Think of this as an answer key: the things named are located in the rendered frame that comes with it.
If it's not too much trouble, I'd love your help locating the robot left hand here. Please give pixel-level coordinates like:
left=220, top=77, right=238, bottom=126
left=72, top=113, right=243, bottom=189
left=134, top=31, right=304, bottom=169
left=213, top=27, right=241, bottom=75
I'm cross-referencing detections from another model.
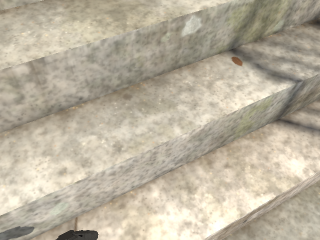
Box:
left=56, top=230, right=99, bottom=240

